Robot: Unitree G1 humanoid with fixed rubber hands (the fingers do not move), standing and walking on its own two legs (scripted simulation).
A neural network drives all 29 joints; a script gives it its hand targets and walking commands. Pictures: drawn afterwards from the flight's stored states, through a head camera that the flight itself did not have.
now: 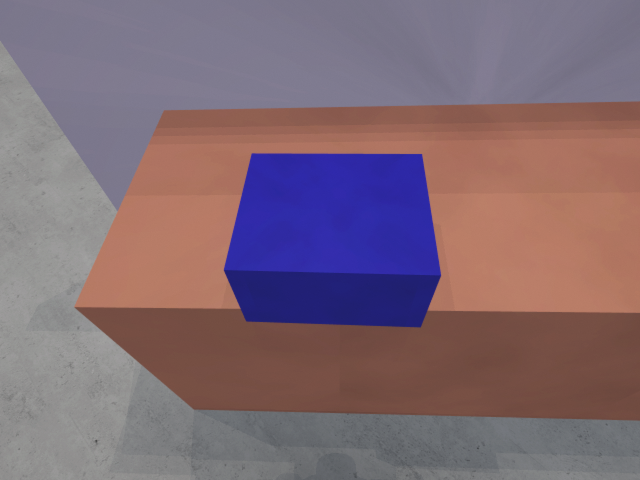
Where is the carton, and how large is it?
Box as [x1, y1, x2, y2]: [224, 153, 440, 326]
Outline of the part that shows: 252,153 224,267 224,271 246,321 420,326 440,276 421,154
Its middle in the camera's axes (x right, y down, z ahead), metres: +0.03 +0.00 +0.61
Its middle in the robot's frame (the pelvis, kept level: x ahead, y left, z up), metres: +0.47 +0.00 -0.02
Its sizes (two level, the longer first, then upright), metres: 0.273 0.225 0.151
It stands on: a pedestal, 0.67 m high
